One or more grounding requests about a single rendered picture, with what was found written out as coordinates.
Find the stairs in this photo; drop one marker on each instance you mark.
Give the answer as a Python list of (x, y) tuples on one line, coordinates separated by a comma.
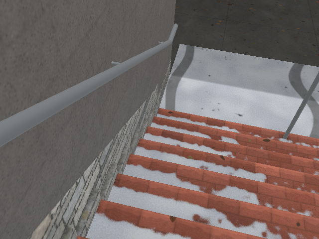
[(194, 177)]

